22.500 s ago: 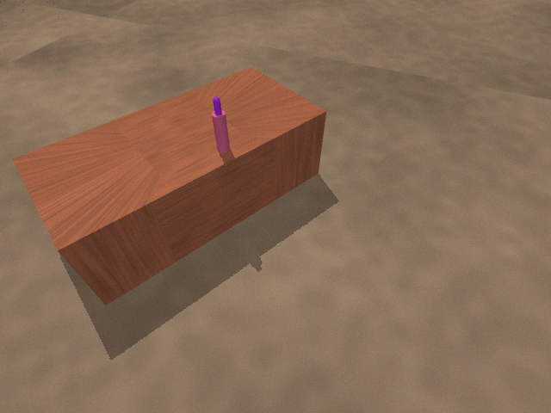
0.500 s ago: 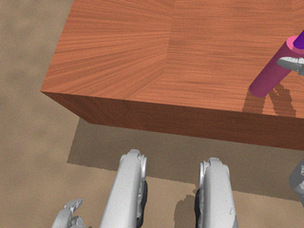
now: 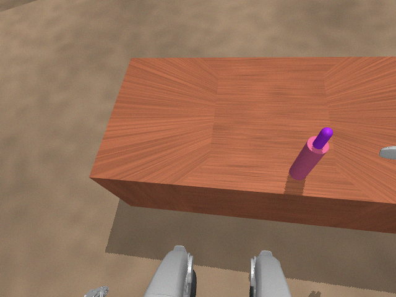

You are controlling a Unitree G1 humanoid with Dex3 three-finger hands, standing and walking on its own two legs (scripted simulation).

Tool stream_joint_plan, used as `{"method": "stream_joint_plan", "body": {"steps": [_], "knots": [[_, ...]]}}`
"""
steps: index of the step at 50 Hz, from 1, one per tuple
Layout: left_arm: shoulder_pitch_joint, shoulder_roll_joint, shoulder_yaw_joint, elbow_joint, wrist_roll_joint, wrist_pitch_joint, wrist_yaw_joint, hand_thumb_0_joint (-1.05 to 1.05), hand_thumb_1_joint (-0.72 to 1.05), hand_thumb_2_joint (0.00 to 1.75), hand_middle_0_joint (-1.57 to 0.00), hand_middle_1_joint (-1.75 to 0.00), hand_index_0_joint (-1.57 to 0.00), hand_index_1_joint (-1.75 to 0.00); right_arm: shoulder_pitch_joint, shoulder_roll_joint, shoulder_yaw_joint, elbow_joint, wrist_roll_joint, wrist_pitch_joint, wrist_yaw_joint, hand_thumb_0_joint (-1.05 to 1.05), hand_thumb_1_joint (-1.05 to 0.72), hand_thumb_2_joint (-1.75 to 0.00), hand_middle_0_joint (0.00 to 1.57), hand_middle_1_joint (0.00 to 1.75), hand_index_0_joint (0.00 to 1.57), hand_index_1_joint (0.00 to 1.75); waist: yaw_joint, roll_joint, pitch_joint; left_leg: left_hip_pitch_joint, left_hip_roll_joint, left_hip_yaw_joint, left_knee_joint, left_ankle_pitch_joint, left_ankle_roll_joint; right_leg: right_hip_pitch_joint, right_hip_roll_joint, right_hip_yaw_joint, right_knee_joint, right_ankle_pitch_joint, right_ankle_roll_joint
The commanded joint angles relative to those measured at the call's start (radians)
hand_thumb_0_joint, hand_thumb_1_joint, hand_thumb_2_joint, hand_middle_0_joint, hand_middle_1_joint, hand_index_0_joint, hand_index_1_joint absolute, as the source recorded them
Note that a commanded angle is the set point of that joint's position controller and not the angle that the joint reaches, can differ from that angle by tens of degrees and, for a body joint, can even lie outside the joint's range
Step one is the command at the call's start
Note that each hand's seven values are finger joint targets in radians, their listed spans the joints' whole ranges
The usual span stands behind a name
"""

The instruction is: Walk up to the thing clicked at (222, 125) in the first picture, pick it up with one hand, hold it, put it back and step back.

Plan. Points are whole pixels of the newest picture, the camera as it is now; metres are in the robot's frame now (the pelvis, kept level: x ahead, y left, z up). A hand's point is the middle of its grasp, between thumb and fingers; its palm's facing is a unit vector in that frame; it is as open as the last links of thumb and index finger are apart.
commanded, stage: home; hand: right
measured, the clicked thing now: (310, 154) +0.47 -0.23 -0.15
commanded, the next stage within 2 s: none
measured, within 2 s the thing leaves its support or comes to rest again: rests again in 0.60 s
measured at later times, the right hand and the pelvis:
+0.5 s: hand (356, 222) +0.27 -0.23 +0.00, palm faces +0.22 +0.92 -0.33, open 17.5 cm; pelvis +0.04 +0.00 +0.07, yaw -2 degrees
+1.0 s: hand (320, 258) +0.21 -0.16 +0.01, palm faces +0.18 +0.94 -0.27, open 17.4 cm; pelvis +0.04 +0.03 +0.07, yaw -3 degrees
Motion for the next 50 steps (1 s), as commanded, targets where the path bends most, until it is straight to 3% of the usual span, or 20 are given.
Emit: {"method": "stream_joint_plan", "body": {"steps": [1, 6, 7, 9, 12, 14, 16, 19, 20, 22, 23, 26, 29, 33, 39, 45, 46, 47, 49, 50], "knots": [[0.140, 0.200, 0.074, -0.062, -0.006, -0.016, 0.026, 0.00, 0.90, 0.90, -0.20, -0.30, -0.20, -0.30, -0.107, -0.145, 0.034, -0.099, 0.021, -0.025, -0.021, 0.00, 0.49, -0.09, 0.06, 0.06, 0.06, 0.06, 0.000, -0.151, -0.311, 0.234, -0.041, 0.034, -0.230, 0.232, 0.061, 0.444, 0.023, -0.029, -0.293, 0.311, -0.024], [0.116, 0.186, 0.075, -0.087, -0.027, -0.021, 0.035, 0.00, 0.90, 0.90, -0.20, -0.29, -0.20, -0.30, 0.045, 0.003, 0.136, -0.230, 0.067, 0.015, -0.029, 0.00, 0.51, -0.08, 0.06, 0.06, 0.06, 0.06, -0.018, -0.137, -0.290, 0.345, -0.043, 0.047, -0.315, 0.246, 0.064, 0.565, 0.016, -0.016, -0.411, 0.335, -0.015], [0.103, 0.188, 0.080, -0.105, -0.032, -0.026, 0.039, 0.00, 0.90, 0.90, -0.20, -0.30, -0.20, -0.30, 0.070, -0.011, 0.129, -0.330, 0.074, 0.016, -0.035, 0.00, 0.52, -0.07, 0.06, 0.06, 0.06, 0.06, -0.038, -0.155, -0.299, 0.375, -0.042, 0.049, -0.326, 0.245, 0.066, 0.587, 0.013, -0.009, -0.439, 0.333, -0.011], [0.081, 0.181, 0.082, -0.116, -0.041, -0.035, 0.048, 0.00, 0.90, 0.90, -0.20, -0.29, -0.20, -0.30, 0.152, 0.030, 0.159, -0.446, 0.090, 0.025, -0.045, 0.00, 0.54, -0.06, 0.05, 0.05, 0.05, 0.05, -0.055, -0.160, -0.291, 0.414, -0.039, 0.050, -0.358, 0.214, 0.067, 0.629, 0.013, -0.001, -0.492, 0.286, -0.006], [0.051, 0.160, 0.072, -0.130, -0.049, -0.055, 0.073, 0.00, 0.90, 0.90, -0.20, -0.30, -0.20, -0.30, 0.274, 0.005, 0.136, -0.687, 0.110, 0.027, -0.083, 0.00, 0.57, -0.05, 0.05, 0.05, 0.05, 0.05, -0.096, -0.231, -0.323, 0.508, -0.030, 0.046, -0.393, 0.237, 0.071, 0.701, 0.019, -0.018, -0.527, 0.312, 0.001], [0.028, 0.142, 0.063, -0.134, -0.052, -0.065, 0.087, 0.00, 0.90, 0.90, -0.20, -0.29, -0.20, -0.30, 0.414, 0.069, 0.160, -0.682, 0.120, 0.044, -0.100, 0.00, 0.58, -0.04, 0.05, 0.05, 0.05, 0.05, -0.086, -0.185, -0.227, 0.527, -0.029, 0.049, -0.417, 0.231, 0.067, 0.688, 0.021, -0.023, -0.553, 0.298, -0.002], [0.015, 0.126, 0.059, -0.134, -0.047, -0.074, 0.103, 0.00, 0.90, 0.90, -0.20, -0.30, -0.20, -0.30, 0.450, 0.104, 0.175, -0.739, 0.124, 0.046, -0.113, 0.00, 0.60, -0.03, 0.05, 0.05, 0.05, 0.05, -0.080, -0.181, -0.190, 0.549, -0.027, 0.046, -0.442, 0.238, 0.065, 0.688, 0.024, -0.034, -0.571, 0.295, -0.006], [-0.015, 0.099, 0.057, -0.147, -0.043, -0.093, 0.118, 0.00, 0.90, 0.90, -0.20, -0.29, -0.20, -0.30, 0.550, 0.211, 0.229, -0.795, 0.133, 0.057, -0.113, 0.00, 0.58, -0.04, 0.05, 0.05, 0.05, 0.05, -0.081, -0.158, -0.164, 0.605, -0.023, 0.041, -0.467, 0.260, 0.061, 0.698, 0.036, -0.065, -0.570, 0.308, -0.016], [-0.019, 0.093, 0.058, -0.152, -0.042, -0.101, 0.119, 0.00, 0.90, 0.90, -0.20, -0.30, -0.20, -0.30, 0.636, 0.277, 0.272, -0.798, 0.138, 0.066, -0.109, 0.00, 0.59, -0.03, 0.05, 0.05, 0.05, 0.05, -0.079, -0.134, -0.141, 0.607, -0.025, 0.042, -0.470, 0.272, 0.059, 0.694, 0.036, -0.070, -0.571, 0.326, -0.016], [-0.045, 0.085, 0.061, -0.167, -0.036, -0.116, 0.122, 0.00, 0.90, 0.90, -0.20, -0.30, -0.20, -0.30, 0.700, 0.342, 0.330, -0.851, 0.139, 0.081, -0.102, 0.00, 0.57, -0.04, 0.05, 0.05, 0.05, 0.05, -0.069, -0.098, -0.122, 0.619, -0.026, 0.044, -0.482, 0.283, 0.055, 0.692, 0.040, -0.081, -0.568, 0.337, -0.021], [-0.062, 0.080, 0.057, -0.168, -0.037, -0.121, 0.122, 0.00, 0.90, 0.90, -0.20, -0.30, -0.20, -0.30, 0.696, 0.331, 0.330, -0.887, 0.143, 0.086, -0.103, 0.00, 0.57, -0.04, 0.05, 0.05, 0.05, 0.05, -0.078, -0.080, -0.115, 0.635, -0.027, 0.046, -0.484, 0.280, 0.052, 0.694, 0.038, -0.079, -0.574, 0.334, -0.021], [-0.081, 0.073, 0.064, -0.186, -0.032, -0.138, 0.122, 0.00, 0.90, 0.90, -0.20, -0.30, -0.20, -0.30, 0.898, 0.428, 0.416, -0.952, 0.140, 0.115, -0.095, 0.00, 0.55, -0.05, 0.05, 0.05, 0.05, 0.05, -0.082, -0.033, -0.115, 0.655, -0.028, 0.047, -0.480, 0.337, 0.047, 0.708, 0.042, -0.091, -0.558, 0.395, -0.024], [-0.096, 0.063, 0.063, -0.181, -0.028, -0.147, 0.129, 0.00, 0.90, 0.90, -0.20, -0.30, -0.20, -0.30, 0.959, 0.410, 0.412, -1.034, 0.135, 0.144, -0.098, 0.00, 0.55, -0.05, 0.05, 0.05, 0.05, 0.05, -0.083, 0.013, -0.116, 0.676, -0.021, 0.037, -0.485, 0.376, 0.031, 0.707, 0.053, -0.102, -0.537, 0.415, -0.034], [-0.124, 0.054, 0.055, -0.197, -0.023, -0.162, 0.141, 0.00, 0.90, 0.90, -0.20, -0.30, -0.20, -0.30, 0.978, 0.399, 0.397, -1.105, 0.129, 0.166, -0.095, 0.00, 0.54, -0.06, 0.05, 0.05, 0.05, 0.05, -0.075, 0.040, -0.054, 0.655, -0.011, 0.023, -0.502, 0.324, 0.019, 0.680, 0.064, -0.109, -0.533, 0.348, -0.039], [-0.124, 0.046, 0.051, -0.218, -0.011, -0.190, 0.162, 0.00, 0.90, 0.90, -0.20, -0.30, -0.20, -0.30, 0.975, 0.409, 0.380, -1.172, 0.118, 0.188, -0.093, 0.00, 0.55, -0.05, 0.05, 0.05, 0.05, 0.05, -0.077, 0.002, -0.096, 0.663, 0.010, -0.005, -0.489, 0.379, 0.013, 0.702, 0.078, -0.118, -0.499, 0.362, -0.040], [-0.125, 0.053, 0.055, -0.236, -0.004, -0.211, 0.158, 0.00, 0.90, 0.90, -0.20, -0.30, -0.20, -0.30, 1.084, 0.451, 0.420, -1.163, 0.114, 0.218, -0.094, 0.00, 0.55, -0.05, 0.05, 0.05, 0.05, 0.05, -0.096, -0.011, -0.090, 0.656, 0.005, 0.008, -0.479, 0.361, 0.021, 0.691, 0.077, -0.116, -0.498, 0.365, -0.033], [-0.126, 0.041, 0.044, -0.235, -0.003, -0.213, 0.155, 0.00, 0.90, 0.90, -0.20, -0.30, -0.20, -0.30, 1.074, 0.471, 0.442, -1.159, 0.116, 0.222, -0.091, 0.00, 0.55, -0.05, 0.05, 0.05, 0.05, 0.05, -0.094, 0.007, -0.054, 0.643, 0.004, 0.012, -0.486, 0.327, 0.020, 0.670, 0.077, -0.114, -0.503, 0.339, -0.033], [-0.129, 0.052, 0.054, -0.240, -0.005, -0.216, 0.154, 0.00, 0.90, 0.90, -0.20, -0.30, -0.20, -0.30, 1.079, 0.452, 0.422, -1.157, 0.113, 0.224, -0.094, 0.00, 0.57, -0.04, 0.05, 0.05, 0.05, 0.05, -0.100, 0.010, -0.049, 0.635, 0.004, 0.012, -0.490, 0.308, 0.019, 0.660, 0.078, -0.116, -0.505, 0.321, -0.034], [-0.127, 0.041, 0.046, -0.232, -0.003, -0.218, 0.147, 0.00, 0.90, 0.90, -0.20, -0.30, -0.20, -0.30, 1.113, 0.487, 0.447, -1.124, 0.113, 0.227, -0.092, 0.00, 0.55, -0.05, 0.05, 0.05, 0.05, 0.05, -0.106, 0.022, -0.029, 0.628, 0.000, 0.016, -0.489, 0.272, 0.022, 0.641, 0.076, -0.114, -0.508, 0.299, -0.032], [-0.129, 0.052, 0.052, -0.239, -0.004, -0.219, 0.148, 0.00, 0.90, 0.90, -0.20, -0.30, -0.20, -0.30, 1.110, 0.467, 0.431, -1.140, 0.113, 0.227, -0.092, 0.00, 0.55, -0.05, 0.05, 0.05, 0.05, 0.05, -0.104, 0.022, -0.038, 0.622, -0.002, 0.016, -0.488, 0.262, 0.023, 0.637, 0.075, -0.112, -0.507, 0.292, -0.032]]}}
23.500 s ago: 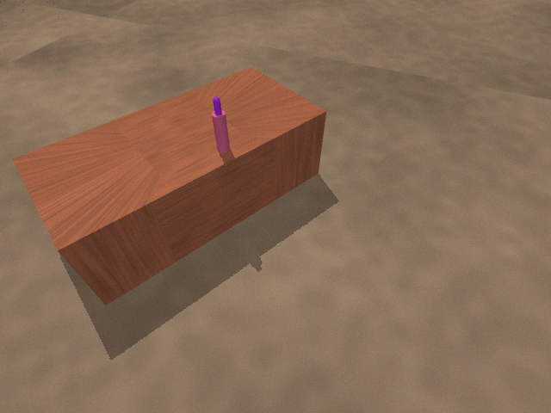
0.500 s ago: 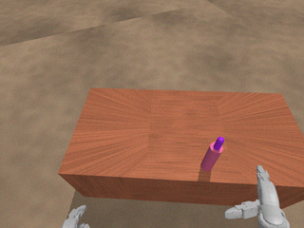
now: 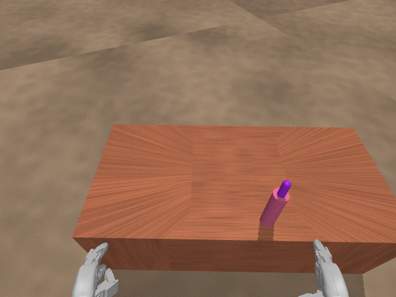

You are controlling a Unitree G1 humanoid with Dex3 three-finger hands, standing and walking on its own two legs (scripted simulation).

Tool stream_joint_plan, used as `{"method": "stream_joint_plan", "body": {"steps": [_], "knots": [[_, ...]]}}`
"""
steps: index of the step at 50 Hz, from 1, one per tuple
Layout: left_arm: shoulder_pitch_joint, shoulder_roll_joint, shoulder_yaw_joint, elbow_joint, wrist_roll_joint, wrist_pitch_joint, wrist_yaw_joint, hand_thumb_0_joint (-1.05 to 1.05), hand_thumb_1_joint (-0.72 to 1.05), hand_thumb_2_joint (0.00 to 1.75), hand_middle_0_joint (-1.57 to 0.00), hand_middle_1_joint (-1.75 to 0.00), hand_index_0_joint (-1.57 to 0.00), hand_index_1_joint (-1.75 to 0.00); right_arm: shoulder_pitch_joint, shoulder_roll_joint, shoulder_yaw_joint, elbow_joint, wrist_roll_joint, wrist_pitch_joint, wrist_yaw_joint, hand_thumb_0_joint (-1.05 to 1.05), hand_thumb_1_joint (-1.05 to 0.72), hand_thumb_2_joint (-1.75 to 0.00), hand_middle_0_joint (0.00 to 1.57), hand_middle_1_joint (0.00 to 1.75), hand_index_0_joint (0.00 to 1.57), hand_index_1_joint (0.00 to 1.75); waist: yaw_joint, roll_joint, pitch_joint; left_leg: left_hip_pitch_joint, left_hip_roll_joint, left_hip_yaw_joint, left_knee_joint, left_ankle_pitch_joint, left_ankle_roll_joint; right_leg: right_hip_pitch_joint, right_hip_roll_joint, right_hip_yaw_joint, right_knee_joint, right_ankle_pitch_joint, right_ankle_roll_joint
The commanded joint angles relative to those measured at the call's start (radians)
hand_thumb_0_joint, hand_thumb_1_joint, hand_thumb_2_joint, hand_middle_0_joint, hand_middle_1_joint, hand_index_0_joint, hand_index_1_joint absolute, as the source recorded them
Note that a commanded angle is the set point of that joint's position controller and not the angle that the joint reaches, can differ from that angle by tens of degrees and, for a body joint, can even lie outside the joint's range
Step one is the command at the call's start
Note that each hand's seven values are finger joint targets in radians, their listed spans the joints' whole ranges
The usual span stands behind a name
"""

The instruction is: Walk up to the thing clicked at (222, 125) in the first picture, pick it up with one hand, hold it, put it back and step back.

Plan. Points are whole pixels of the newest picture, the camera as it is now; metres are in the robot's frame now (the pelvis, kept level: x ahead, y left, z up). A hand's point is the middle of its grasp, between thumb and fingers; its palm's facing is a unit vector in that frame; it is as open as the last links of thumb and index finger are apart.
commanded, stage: home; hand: right
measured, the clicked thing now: (276, 203) +0.45 -0.24 -0.22
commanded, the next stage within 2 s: stand in 1.66 s
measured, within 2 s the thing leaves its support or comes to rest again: neither
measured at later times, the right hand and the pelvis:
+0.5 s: hand out of the picture +0.08 -0.28 -0.11, palm faces -0.01 +0.92 -0.39, open 17.5 cm; pelvis -0.01 -0.03 +0.03, yaw +0 degrees
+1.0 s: hand out of the picture +0.02 -0.28 -0.11, palm faces -0.04 +0.92 -0.38, open 17.3 cm; pelvis -0.02 -0.02 +0.04, yaw +0 degrees
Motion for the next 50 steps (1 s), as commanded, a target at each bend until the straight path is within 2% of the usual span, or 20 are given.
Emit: {"method": "stream_joint_plan", "body": {"steps": [1, 2, 3, 4, 6, 7, 8, 10, 12, 15, 17, 20, 25, 26, 30, 34, 40, 45, 49, 50], "knots": [[-0.066, 0.101, 0.039, -0.158, -0.003, -0.055, 0.007, 0.00, 0.90, 0.90, -0.20, -0.30, -0.20, -0.30, 0.006, -0.103, -0.074, -0.166, -0.007, -0.039, -0.006, 0.00, 0.56, -0.05, 0.05, 0.05, 0.05, 0.05, -0.010, 0.054, -0.088, 0.055, -0.025, 0.015, -0.164, 0.232, -0.006, 0.022, 0.060, -0.085, -0.092, 0.211, -0.062], [-0.067, 0.112, 0.049, -0.164, -0.004, -0.056, 0.010, 0.00, 0.90, 0.90, -0.20, -0.30, -0.20, -0.30, 0.001, -0.134, -0.089, -0.189, -0.012, -0.040, -0.008, 0.00, 0.55, -0.05, 0.05, 0.05, 0.05, 0.05, -0.012, 0.062, -0.109, 0.061, -0.025, 0.012, -0.158, 0.250, -0.007, 0.032, 0.060, -0.086, -0.086, 0.226, -0.062], [-0.061, 0.113, 0.049, -0.160, -0.003, -0.056, 0.010, 0.00, 0.90, 0.90, -0.20, -0.30, -0.20, -0.30, 0.000, -0.122, -0.077, -0.174, -0.013, -0.039, -0.006, 0.00, 0.56, -0.05, 0.05, 0.05, 0.05, 0.05, -0.005, 0.068, -0.104, 0.058, -0.025, 0.013, -0.158, 0.241, -0.007, 0.029, 0.059, -0.088, -0.086, 0.217, -0.062], [-0.094, 0.201, 0.071, 0.024, 0.128, -0.007, -0.039, 0.00, 0.90, 0.90, -0.20, -0.30, -0.20, -0.30, -0.125, -0.298, -0.110, 0.167, -0.120, -0.122, 0.046, 0.00, 0.61, -0.01, 0.04, 0.04, 0.04, 0.04, -0.028, 0.092, -0.030, 0.192, 0.041, -0.080, -0.239, 0.193, 0.019, 0.043, 0.023, -0.039, -0.123, 0.239, -0.070], [-0.057, 0.227, 0.091, 0.049, 0.132, 0.018, -0.077, 0.00, 0.90, 0.90, -0.20, -0.30, -0.20, -0.30, -0.089, -0.311, -0.128, 0.229, -0.123, -0.177, 0.082, 0.00, 0.60, -0.02, 0.05, 0.04, 0.05, 0.04, -0.019, 0.090, -0.041, 0.259, 0.096, -0.146, -0.255, 0.181, 0.059, 0.009, 0.031, -0.035, -0.146, 0.196, -0.071], [-0.061, 0.229, 0.087, 0.054, 0.122, 0.022, -0.087, 0.00, 0.90, 0.90, -0.20, -0.30, -0.20, -0.30, -0.107, -0.305, -0.117, 0.245, -0.114, -0.196, 0.094, 0.00, 0.55, -0.05, 0.05, 0.05, 0.05, 0.05, -0.002, 0.087, -0.053, 0.184, 0.109, -0.152, -0.272, 0.194, 0.067, 0.093, 0.011, -0.031, -0.154, 0.199, -0.075], [-0.073, 0.233, 0.082, 0.067, 0.105, 0.020, -0.100, 0.00, 0.90, 0.90, -0.20, -0.30, -0.20, -0.30, -0.132, -0.296, -0.109, 0.275, -0.102, -0.206, 0.105, 0.00, 0.57, -0.04, 0.05, 0.05, 0.05, 0.05, 0.004, 0.064, -0.048, 0.162, 0.091, -0.120, -0.275, 0.174, 0.056, 0.141, 0.009, -0.025, -0.177, 0.191, -0.080], [-0.076, 0.239, 0.080, 0.101, 0.082, 0.019, -0.122, 0.00, 0.90, 0.90, -0.20, -0.30, -0.20, -0.30, -0.159, -0.279, -0.094, 0.336, -0.075, -0.214, 0.113, 0.00, 0.56, -0.05, 0.05, 0.05, 0.05, 0.05, -0.001, 0.026, -0.028, 0.180, 0.066, -0.084, -0.262, 0.174, 0.049, 0.159, 0.005, 0.008, -0.231, 0.232, -0.087], [-0.071, 0.226, 0.074, 0.136, 0.067, 0.024, -0.132, 0.00, 0.90, 0.90, -0.20, -0.30, -0.20, -0.30, -0.177, -0.279, -0.086, 0.392, -0.066, -0.220, 0.113, 0.00, 0.60, -0.02, 0.05, 0.04, 0.05, 0.04, -0.001, 0.033, -0.012, 0.179, 0.072, -0.090, -0.295, 0.140, 0.043, 0.183, 0.009, 0.005, -0.264, 0.226, -0.077], [-0.072, 0.222, 0.068, 0.192, 0.066, 0.034, -0.136, 0.00, 0.90, 0.90, -0.20, -0.30, -0.20, -0.30, -0.192, -0.273, -0.076, 0.481, -0.063, -0.219, 0.113, 0.00, 0.59, -0.03, 0.05, 0.04, 0.05, 0.04, -0.008, -0.012, 0.041, 0.198, 0.065, -0.079, -0.330, 0.122, 0.032, 0.189, 0.007, 0.022, -0.331, 0.214, -0.076], [-0.070, 0.239, 0.073, 0.216, 0.068, 0.037, -0.134, 0.00, 0.90, 0.90, -0.20, -0.30, -0.20, -0.30, -0.191, -0.295, -0.079, 0.531, -0.063, -0.219, 0.109, 0.00, 0.60, -0.02, 0.05, 0.04, 0.05, 0.04, -0.008, 0.000, 0.063, 0.214, 0.066, -0.079, -0.344, 0.141, 0.030, 0.206, 0.000, 0.027, -0.374, 0.221, -0.077], [-0.082, 0.269, 0.077, 0.256, 0.060, 0.038, -0.131, 0.00, 0.90, 0.90, -0.20, -0.30, -0.20, -0.30, -0.179, -0.303, -0.074, 0.604, -0.057, -0.220, 0.105, 0.00, 0.57, -0.04, 0.05, 0.05, 0.05, 0.05, -0.019, -0.030, 0.067, 0.276, 0.063, -0.065, -0.355, 0.236, 0.022, 0.230, -0.014, 0.048, -0.416, 0.276, -0.081], [-0.078, 0.291, 0.078, 0.322, 0.050, 0.046, -0.128, 0.00, 0.90, 0.90, -0.20, -0.31, -0.20, -0.30, -0.180, -0.325, -0.065, 0.699, -0.051, -0.224, 0.098, 0.00, 0.56, -0.04, 0.05, 0.05, 0.05, 0.05, -0.017, -0.004, 0.044, 0.319, 0.080, -0.066, -0.404, 0.326, 0.015, 0.324, -0.019, 0.045, -0.443, 0.370, -0.080], [-0.067, 0.288, 0.076, 0.341, 0.046, 0.047, -0.128, 0.00, 0.90, 0.90, -0.20, -0.30, -0.20, -0.30, -0.189, -0.326, -0.060, 0.721, -0.049, -0.224, 0.099, 0.00, 0.58, -0.03, 0.05, 0.05, 0.05, 0.05, -0.007, 0.004, 0.043, 0.338, 0.080, -0.063, -0.407, 0.336, 0.014, 0.329, -0.023, 0.050, -0.458, 0.375, -0.080], [-0.080, 0.304, 0.072, 0.389, 0.047, 0.052, -0.129, 0.00, 0.90, 0.90, -0.20, -0.30, -0.20, -0.30, -0.198, -0.332, -0.050, 0.776, -0.046, -0.222, 0.098, 0.00, 0.55, -0.05, 0.05, 0.05, 0.05, 0.05, -0.011, -0.002, 0.076, 0.339, 0.081, -0.063, -0.449, 0.310, 0.005, 0.348, -0.024, 0.052, -0.502, 0.338, -0.075], [-0.087, 0.315, 0.071, 0.425, 0.048, 0.058, -0.132, 0.00, 0.90, 0.90, -0.20, -0.30, -0.20, -0.30, -0.209, -0.346, -0.045, 0.823, -0.046, -0.212, 0.100, 0.00, 0.54, -0.06, 0.05, 0.05, 0.05, 0.05, -0.007, 0.010, 0.148, 0.306, 0.074, -0.065, -0.482, 0.198, 0.006, 0.318, -0.020, 0.057, -0.552, 0.198, -0.068], [-0.106, 0.313, 0.067, 0.467, 0.043, 0.056, -0.137, 0.00, 0.90, 0.90, -0.20, -0.31, -0.20, -0.31, -0.220, -0.348, -0.040, 0.867, -0.046, -0.216, 0.101, 0.00, 0.54, -0.05, 0.05, 0.05, 0.05, 0.05, -0.006, 0.016, 0.122, 0.322, 0.089, -0.077, -0.513, 0.205, 0.009, 0.354, -0.021, 0.050, -0.558, 0.237, -0.068], [-0.104, 0.312, 0.064, 0.495, 0.041, 0.061, -0.142, 0.00, 0.90, 0.90, -0.20, -0.31, -0.20, -0.31, -0.231, -0.362, -0.039, 0.891, -0.045, -0.214, 0.104, 0.00, 0.53, -0.06, 0.05, 0.05, 0.05, 0.05, -0.001, 0.031, 0.143, 0.293, 0.086, -0.089, -0.551, 0.103, 0.006, 0.342, -0.013, 0.040, -0.562, 0.169, -0.061], [-0.108, 0.312, 0.059, 0.509, 0.042, 0.058, -0.143, 0.00, 0.90, 0.90, -0.20, -0.31, -0.20, -0.31, -0.243, -0.361, -0.037, 0.904, -0.045, -0.212, 0.107, 0.00, 0.52, -0.06, 0.05, 0.05, 0.05, 0.06, 0.000, 0.028, 0.128, 0.295, 0.088, -0.095, -0.549, 0.105, 0.012, 0.350, -0.021, 0.042, -0.572, 0.173, -0.061], [-0.115, 0.316, 0.059, 0.514, 0.042, 0.057, -0.142, 0.00, 0.90, 0.90, -0.20, -0.31, -0.20, -0.31, -0.239, -0.359, -0.038, 0.906, -0.042, -0.214, 0.105, 0.00, 0.51, -0.07, 0.05, 0.06, 0.05, 0.06, -0.006, 0.026, 0.115, 0.308, 0.100, -0.100, -0.554, 0.143, 0.017, 0.368, -0.026, 0.040, -0.560, 0.227, -0.066]]}}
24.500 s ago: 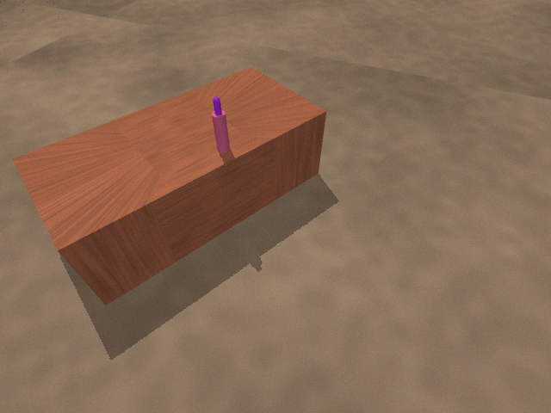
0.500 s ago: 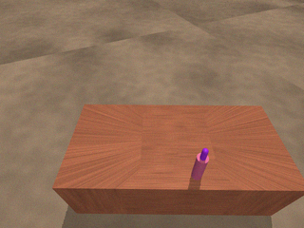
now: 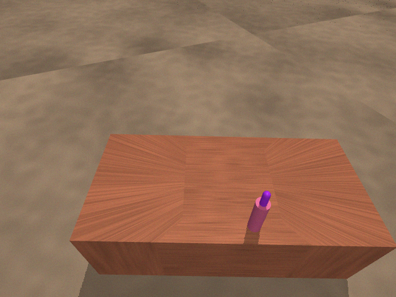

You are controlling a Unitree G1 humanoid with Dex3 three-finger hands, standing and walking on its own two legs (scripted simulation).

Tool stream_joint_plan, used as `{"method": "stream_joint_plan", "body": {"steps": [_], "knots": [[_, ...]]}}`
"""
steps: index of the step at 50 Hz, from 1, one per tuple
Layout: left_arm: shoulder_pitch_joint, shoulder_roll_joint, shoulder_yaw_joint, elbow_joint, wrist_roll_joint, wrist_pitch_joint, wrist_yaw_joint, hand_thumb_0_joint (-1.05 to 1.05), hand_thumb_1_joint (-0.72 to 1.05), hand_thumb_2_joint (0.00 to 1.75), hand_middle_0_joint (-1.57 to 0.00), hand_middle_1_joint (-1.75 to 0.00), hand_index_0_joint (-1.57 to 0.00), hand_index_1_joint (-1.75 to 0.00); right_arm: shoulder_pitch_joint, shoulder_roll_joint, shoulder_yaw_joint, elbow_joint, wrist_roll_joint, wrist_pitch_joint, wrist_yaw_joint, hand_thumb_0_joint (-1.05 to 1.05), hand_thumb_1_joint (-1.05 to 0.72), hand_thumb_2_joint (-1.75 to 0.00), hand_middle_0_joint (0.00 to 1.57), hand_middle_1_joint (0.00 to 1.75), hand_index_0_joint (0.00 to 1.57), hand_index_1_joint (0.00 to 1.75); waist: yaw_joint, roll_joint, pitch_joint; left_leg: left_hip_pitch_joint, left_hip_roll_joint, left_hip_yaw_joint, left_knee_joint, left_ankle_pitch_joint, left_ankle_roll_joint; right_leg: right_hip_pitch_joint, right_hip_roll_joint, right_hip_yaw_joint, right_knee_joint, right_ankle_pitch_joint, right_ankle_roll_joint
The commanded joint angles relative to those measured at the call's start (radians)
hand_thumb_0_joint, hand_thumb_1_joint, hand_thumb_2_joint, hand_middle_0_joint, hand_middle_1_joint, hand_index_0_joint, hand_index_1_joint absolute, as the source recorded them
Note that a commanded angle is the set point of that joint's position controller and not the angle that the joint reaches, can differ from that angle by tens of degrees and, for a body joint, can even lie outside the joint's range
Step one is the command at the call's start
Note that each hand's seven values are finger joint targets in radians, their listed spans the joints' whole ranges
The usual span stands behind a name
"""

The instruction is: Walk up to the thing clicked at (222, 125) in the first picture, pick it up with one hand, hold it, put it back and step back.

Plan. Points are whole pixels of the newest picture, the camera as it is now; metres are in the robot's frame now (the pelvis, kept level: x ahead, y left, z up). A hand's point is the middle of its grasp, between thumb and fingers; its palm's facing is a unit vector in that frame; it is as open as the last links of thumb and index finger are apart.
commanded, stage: home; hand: right
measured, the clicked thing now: (260, 210) +0.46 -0.21 -0.27
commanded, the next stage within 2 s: stand in 0.66 s
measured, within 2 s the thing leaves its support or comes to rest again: neither
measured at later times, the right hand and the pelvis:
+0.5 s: hand out of the picture +0.09 -0.24 -0.15, palm faces -0.03 +0.93 -0.37, open 17.3 cm; pelvis +0.02 +0.01 +0.00, yaw +0 degrees
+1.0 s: hand out of the picture +0.09 -0.24 -0.15, palm faces -0.03 +0.93 -0.37, open 14.4 cm; pelvis +0.02 +0.02 +0.00, yaw +0 degrees
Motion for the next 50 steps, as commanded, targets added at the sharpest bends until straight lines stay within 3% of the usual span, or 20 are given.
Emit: {"method": "stream_joint_plan", "body": {"steps": [1, 2, 8, 27, 30, 35, 38, 40, 41, 45, 48, 50], "knots": [[-0.044, 0.187, 0.032, -0.048, -0.007, -0.023, 0.016, 0.00, 0.90, 0.90, -0.20, -0.31, -0.20, -0.31, -0.053, -0.211, -0.043, -0.051, 0.001, -0.027, -0.009, 0.00, 0.51, -0.07, 0.05, 0.06, 0.05, 0.06, 0.009, 0.037, 0.001, -0.048, 0.047, -0.076, -0.134, -0.109, 0.050, -0.012, -0.070, 0.080, -0.096, -0.027, -0.023], [-0.044, 0.190, 0.030, -0.046, -0.007, -0.025, 0.016, 0.00, 0.90, 0.90, -0.20, -0.31, -0.20, -0.31, -0.058, -0.206, -0.041, -0.051, 0.001, -0.026, -0.006, 0.00, 0.51, -0.07, 0.05, 0.06, 0.05, 0.06, 0.007, 0.024, 0.007, -0.050, 0.039, -0.070, -0.125, -0.110, 0.049, -0.021, -0.075, 0.082, -0.106, -0.056, -0.021], [-0.039, 0.188, 0.024, -0.025, -0.011, -0.024, 0.015, 0.00, 0.90, 0.90, -0.20, -0.31, -0.20, -0.31, -0.070, -0.227, -0.046, -0.035, 0.005, -0.027, -0.006, 0.00, 0.54, -0.06, 0.05, 0.05, 0.05, 0.05, 0.008, 0.042, -0.001, -0.032, 0.047, -0.081, -0.137, -0.088, 0.053, -0.019, -0.079, 0.076, -0.096, -0.006, -0.023], [-0.068, 0.202, 0.021, -0.009, -0.015, -0.032, 0.023, 0.00, 0.90, 0.90, -0.20, -0.31, -0.20, -0.30, -0.106, -0.218, -0.043, -0.016, 0.013, -0.032, -0.002, 0.00, 0.54, -0.05, 0.05, 0.05, 0.05, 0.05, 0.000, 0.011, -0.062, 0.056, 0.059, -0.061, -0.113, 0.207, 0.055, 0.047, -0.110, 0.065, -0.087, 0.204, -0.017], [-0.075, 0.200, 0.022, -0.009, -0.014, -0.031, 0.022, 0.00, 0.90, 0.90, -0.20, -0.30, -0.20, -0.30, -0.115, -0.228, -0.046, -0.014, 0.011, -0.029, -0.002, 0.00, 0.52, -0.07, 0.05, 0.06, 0.05, 0.06, 0.002, 0.019, -0.038, 0.033, 0.052, -0.060, -0.128, 0.119, 0.055, 0.037, -0.109, 0.065, -0.111, 0.143, -0.016], [-0.081, 0.196, 0.023, -0.010, -0.014, -0.032, 0.021, 0.00, 0.90, 0.90, -0.20, -0.30, -0.20, -0.30, -0.119, -0.228, -0.047, -0.014, 0.011, -0.031, 0.001, 0.00, 0.52, -0.07, 0.05, 0.06, 0.05, 0.06, 0.007, 0.029, -0.052, 0.037, 0.059, -0.065, -0.132, 0.174, 0.056, 0.060, -0.114, 0.062, -0.106, 0.163, -0.018], [-0.081, 0.200, 0.023, -0.008, -0.014, -0.032, 0.018, 0.00, 0.90, 0.90, -0.20, -0.30, -0.20, -0.30, -0.124, -0.225, -0.049, -0.012, 0.012, -0.030, 0.002, 0.00, 0.53, -0.06, 0.05, 0.05, 0.05, 0.05, 0.002, 0.027, -0.036, 0.035, 0.050, -0.060, -0.139, 0.104, 0.053, 0.033, -0.112, 0.062, -0.119, 0.122, -0.021], [-0.087, 0.201, 0.025, -0.011, -0.012, -0.031, 0.019, 0.00, 0.90, 0.90, -0.20, -0.30, -0.20, -0.30, -0.130, -0.230, -0.052, -0.013, 0.011, -0.030, 0.002, 0.00, 0.37, -0.22, 0.20, 0.21, 0.20, 0.21, 0.004, 0.026, -0.041, 0.034, 0.057, -0.067, -0.143, 0.111, 0.057, 0.039, -0.115, 0.062, -0.115, 0.126, -0.024], [-0.089, 0.206, 0.027, -0.012, -0.012, -0.031, 0.020, 0.00, 0.90, 0.90, -0.20, -0.30, -0.20, -0.30, -0.125, -0.227, -0.053, -0.012, 0.011, -0.031, 0.002, 0.00, 0.29, -0.30, 0.20, 0.29, 0.20, 0.29, 0.002, 0.016, -0.051, 0.047, 0.060, -0.069, -0.140, 0.138, 0.058, 0.044, -0.114, 0.060, -0.108, 0.135, -0.027], [-0.081, 0.202, 0.025, -0.009, -0.012, -0.033, 0.018, 0.00, 0.90, 0.90, -0.20, -0.30, -0.20, -0.30, -0.131, -0.232, -0.055, -0.012, 0.011, -0.030, 0.004, 0.00, -0.03, -0.62, 0.20, 0.30, 0.20, 0.30, 0.004, 0.021, -0.040, 0.044, 0.054, -0.068, -0.147, 0.083, 0.058, 0.026, -0.112, 0.059, -0.120, 0.105, -0.024], [-0.091, 0.205, 0.026, -0.014, -0.012, -0.034, 0.019, 0.00, 0.90, 0.90, -0.20, -0.30, -0.20, -0.30, -0.124, -0.229, -0.055, -0.013, 0.011, -0.029, 0.005, 0.00, -0.27, -0.86, 0.20, 0.30, 0.20, 0.30, -0.002, 0.018, -0.048, 0.039, 0.052, -0.066, -0.144, 0.101, 0.058, 0.036, -0.116, 0.060, -0.120, 0.115, -0.023], [-0.083, 0.210, 0.027, -0.015, -0.015, -0.035, 0.017, 0.00, 0.90, 0.90, -0.20, -0.30, -0.20, -0.30, -0.125, -0.227, -0.054, -0.013, 0.011, -0.030, 0.006, 0.00, -0.43, -0.90, 0.20, 0.30, 0.20, 0.30, 0.002, 0.013, -0.053, 0.048, 0.057, -0.068, -0.143, 0.127, 0.057, 0.036, -0.115, 0.060, -0.114, 0.119, -0.025]]}}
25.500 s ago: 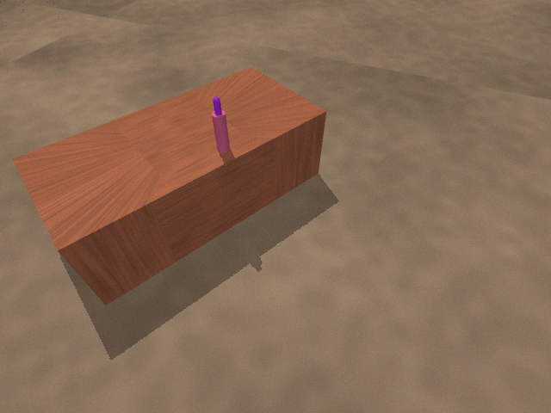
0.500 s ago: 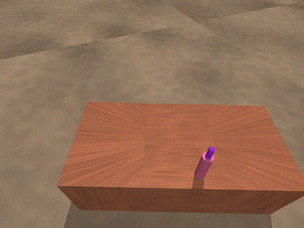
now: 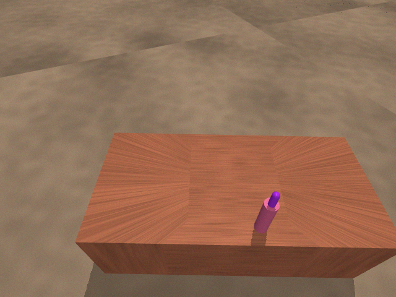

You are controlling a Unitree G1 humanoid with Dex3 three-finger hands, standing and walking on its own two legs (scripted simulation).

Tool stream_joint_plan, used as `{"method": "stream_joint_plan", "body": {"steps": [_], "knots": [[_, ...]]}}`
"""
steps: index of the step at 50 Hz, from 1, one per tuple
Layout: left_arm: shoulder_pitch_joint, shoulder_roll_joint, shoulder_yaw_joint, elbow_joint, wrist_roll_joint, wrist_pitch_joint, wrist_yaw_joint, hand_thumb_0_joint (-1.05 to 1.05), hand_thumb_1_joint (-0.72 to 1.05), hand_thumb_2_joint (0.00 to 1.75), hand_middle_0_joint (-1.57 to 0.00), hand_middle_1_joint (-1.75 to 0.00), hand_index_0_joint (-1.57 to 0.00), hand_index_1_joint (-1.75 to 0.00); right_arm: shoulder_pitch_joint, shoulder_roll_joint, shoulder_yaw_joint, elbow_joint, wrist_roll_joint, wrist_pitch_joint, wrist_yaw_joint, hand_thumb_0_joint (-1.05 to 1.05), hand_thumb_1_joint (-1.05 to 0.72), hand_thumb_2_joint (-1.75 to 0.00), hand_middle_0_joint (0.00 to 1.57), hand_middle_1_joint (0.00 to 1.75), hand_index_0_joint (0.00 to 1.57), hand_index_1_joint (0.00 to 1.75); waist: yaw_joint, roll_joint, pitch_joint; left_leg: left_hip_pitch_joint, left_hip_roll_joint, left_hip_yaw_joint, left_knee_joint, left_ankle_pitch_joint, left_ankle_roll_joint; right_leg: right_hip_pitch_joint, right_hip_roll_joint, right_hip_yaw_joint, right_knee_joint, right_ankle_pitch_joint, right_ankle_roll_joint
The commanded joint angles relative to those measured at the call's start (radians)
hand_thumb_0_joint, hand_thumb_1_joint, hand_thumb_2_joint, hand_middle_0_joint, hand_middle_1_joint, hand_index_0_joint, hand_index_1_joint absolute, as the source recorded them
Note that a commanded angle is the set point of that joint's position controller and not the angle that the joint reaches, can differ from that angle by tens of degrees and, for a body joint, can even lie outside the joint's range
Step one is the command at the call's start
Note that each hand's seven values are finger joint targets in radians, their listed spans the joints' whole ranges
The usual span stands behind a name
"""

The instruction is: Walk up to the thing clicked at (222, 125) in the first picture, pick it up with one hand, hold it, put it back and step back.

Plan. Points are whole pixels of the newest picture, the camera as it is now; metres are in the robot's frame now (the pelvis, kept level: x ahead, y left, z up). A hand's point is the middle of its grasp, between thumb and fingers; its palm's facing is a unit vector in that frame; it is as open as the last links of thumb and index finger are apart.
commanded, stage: stand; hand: right
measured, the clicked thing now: (268, 211) +0.44 -0.23 -0.27
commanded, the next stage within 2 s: none
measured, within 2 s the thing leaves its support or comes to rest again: neither
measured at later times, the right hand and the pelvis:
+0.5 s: hand out of the picture +0.07 -0.26 -0.15, palm faces -0.02 +0.93 -0.36, open 7.4 cm; pelvis +0.00 +0.00 +0.00, yaw +0 degrees
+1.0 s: hand out of the picture +0.07 -0.25 -0.15, palm faces -0.03 +0.93 -0.36, open 7.4 cm; pelvis +0.01 +0.00 +0.00, yaw +0 degrees
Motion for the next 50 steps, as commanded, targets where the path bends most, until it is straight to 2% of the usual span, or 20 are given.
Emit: {"method": "stream_joint_plan", "body": {"steps": [1, 4, 6, 11, 13, 15, 16, 26, 28, 30, 34, 38, 41, 45, 50], "knots": [[-0.027, 0.193, 0.031, -0.058, -0.007, -0.021, 0.015, 0.00, 0.90, 0.90, -0.20, -0.30, -0.20, -0.30, -0.045, -0.222, -0.045, -0.058, 0.001, -0.023, -0.008, 0.00, -0.51, -0.90, 0.20, 0.30, 0.20, 0.30, 0.004, 0.025, -0.052, 0.011, 0.091, -0.079, -0.068, 0.100, 0.032, -0.012, -0.079, 0.055, -0.053, 0.106, -0.049], [-0.034, 0.205, 0.033, -0.060, -0.005, -0.024, 0.018, 0.00, 0.90, 0.90, -0.20, -0.30, -0.20, -0.30, -0.042, -0.218, -0.047, -0.060, 0.000, -0.020, -0.007, 0.00, -0.75, -0.90, 0.20, 0.30, 0.20, 0.30, -0.001, 0.001, -0.064, 0.018, 0.093, -0.076, -0.058, 0.112, 0.034, -0.006, -0.083, 0.057, -0.050, 0.121, -0.051], [-0.034, 0.207, 0.035, -0.060, -0.007, -0.024, 0.017, 0.00, 0.90, 0.90, -0.20, -0.30, -0.20, -0.30, -0.034, -0.216, -0.045, -0.056, 0.000, -0.019, -0.005, 0.00, -0.90, -0.90, 0.20, 0.30, 0.20, 0.30, -0.003, 0.006, -0.050, -0.002, 0.088, -0.074, -0.065, 0.078, 0.035, -0.001, -0.085, 0.061, -0.061, 0.117, -0.052], [-0.032, 0.202, 0.036, -0.063, -0.007, -0.023, 0.015, 0.00, 0.90, 0.90, -0.20, -0.30, -0.20, -0.30, -0.035, -0.220, -0.047, -0.057, -0.001, -0.020, -0.005, 0.00, -0.90, -0.90, 0.20, 0.30, 0.20, 0.30, -0.001, 0.020, -0.044, -0.013, 0.089, -0.082, -0.080, 0.042, 0.034, -0.006, -0.081, 0.057, -0.058, 0.081, -0.054], [-0.030, 0.204, 0.036, -0.065, -0.006, -0.023, 0.015, 0.00, 0.90, 0.90, -0.20, -0.30, -0.20, -0.30, -0.039, -0.220, -0.047, -0.060, -0.001, -0.022, -0.005, 0.00, -0.90, -0.90, 0.20, 0.30, 0.20, 0.30, 0.000, 0.020, -0.048, -0.009, 0.092, -0.083, -0.078, 0.065, 0.036, -0.003, -0.083, 0.058, -0.051, 0.095, -0.055], [-0.022, 0.205, 0.035, -0.063, -0.006, -0.023, 0.015, 0.00, 0.90, 0.90, -0.20, -0.30, -0.20, -0.30, -0.038, -0.216, -0.047, -0.059, 0.000, -0.020, -0.003, 0.00, -0.90, -0.90, 0.20, 0.30, 0.20, 0.30, -0.001, 0.010, -0.036, -0.001, 0.088, -0.083, -0.079, 0.033, 0.033, -0.033, -0.078, 0.054, -0.061, 0.055, -0.053], [-0.025, 0.206, 0.036, -0.063, -0.006, -0.024, 0.014, 0.00, 0.90, 0.90, -0.20, -0.30, -0.20, -0.30, -0.035, -0.216, -0.047, -0.057, 0.000, -0.020, -0.004, 0.00, -0.90, -0.90, 0.20, 0.30, 0.20, 0.30, 0.000, 0.013, -0.030, -0.014, 0.090, -0.086, -0.079, 0.028, 0.036, -0.023, -0.082, 0.059, -0.064, 0.066, -0.054], [-0.031, 0.206, 0.035, -0.072, -0.007, -0.027, 0.015, 0.00, 0.90, 0.90, -0.20, -0.30, -0.20, -0.30, -0.032, -0.214, -0.047, -0.060, 0.001, -0.022, -0.003, 0.00, -0.90, -0.90, 0.20, 0.30, 0.20, 0.30, -0.003, 0.017, -0.059, -0.002, 0.091, -0.082, -0.067, 0.115, 0.037, 0.008, -0.088, 0.055, -0.048, 0.128, -0.053], [-0.027, 0.206, 0.036, -0.070, -0.009, -0.025, 0.015, 0.00, 0.90, 0.90, -0.20, -0.30, -0.20, -0.30, -0.031, -0.214, -0.047, -0.060, -0.002, -0.023, -0.002, 0.00, -0.90, -0.90, 0.20, 0.30, 0.20, 0.30, -0.001, 0.019, -0.051, -0.015, 0.089, -0.080, -0.075, 0.091, 0.037, 0.006, -0.086, 0.051, -0.049, 0.109, -0.054], [-0.020, 0.203, 0.033, -0.064, -0.010, -0.025, 0.013, 0.00, 0.90, 0.90, -0.20, -0.30, -0.20, -0.30, -0.037, -0.210, -0.047, -0.059, 0.000, -0.020, -0.001, 0.00, -0.90, -0.90, 0.20, 0.30, 0.20, 0.30, 0.000, 0.011, -0.026, -0.017, 0.085, -0.087, -0.086, 0.023, 0.033, -0.024, -0.080, 0.049, -0.058, 0.044, -0.052], [-0.026, 0.208, 0.037, -0.069, -0.007, -0.024, 0.011, 0.00, 0.90, 0.90, -0.20, -0.30, -0.20, -0.30, -0.024, -0.215, -0.051, -0.058, -0.002, -0.019, 0.001, 0.00, -0.90, -0.90, 0.20, 0.30, 0.20, 0.30, -0.006, 0.012, -0.016, -0.047, 0.085, -0.096, -0.100, -0.035, 0.036, -0.022, -0.080, 0.052, -0.063, 0.016, -0.056], [-0.025, 0.208, 0.037, -0.074, -0.007, -0.031, 0.014, 0.00, 0.90, 0.90, -0.20, -0.30, -0.20, -0.30, -0.034, -0.216, -0.053, -0.061, -0.001, -0.020, 0.001, 0.00, -0.90, -0.90, 0.20, 0.30, 0.20, 0.30, -0.002, 0.009, -0.056, -0.004, 0.089, -0.086, -0.062, 0.090, 0.039, -0.005, -0.091, 0.057, -0.058, 0.106, -0.055], [-0.020, 0.212, 0.037, -0.072, -0.010, -0.031, 0.013, 0.00, 0.90, 0.90, -0.20, -0.30, -0.20, -0.30, -0.028, -0.216, -0.050, -0.057, 0.001, -0.022, 0.001, 0.00, -0.90, -0.90, 0.20, 0.30, 0.20, 0.30, -0.002, 0.018, -0.052, -0.006, 0.087, -0.086, -0.066, 0.087, 0.038, 0.000, -0.090, 0.058, -0.058, 0.108, -0.054], [-0.019, 0.208, 0.035, -0.073, -0.010, -0.031, 0.015, 0.00, 0.90, 0.90, -0.20, -0.30, -0.20, -0.30, -0.039, -0.215, -0.050, -0.062, 0.002, -0.025, 0.000, 0.00, -0.90, -0.90, 0.20, 0.30, 0.20, 0.30, 0.000, 0.017, -0.083, 0.017, 0.094, -0.085, -0.053, 0.181, 0.040, 0.024, -0.093, 0.048, -0.041, 0.179, -0.053], [-0.027, 0.212, 0.037, -0.071, -0.013, -0.027, 0.015, 0.00, 0.90, 0.90, -0.20, -0.30, -0.20, -0.30, -0.026, -0.213, -0.048, -0.056, 0.001, -0.024, -0.001, 0.00, -0.90, -0.90, 0.20, 0.30, 0.20, 0.30, -0.003, 0.019, -0.065, 0.001, 0.090, -0.084, -0.063, 0.163, 0.037, 0.031, -0.094, 0.048, -0.044, 0.163, -0.054]]}}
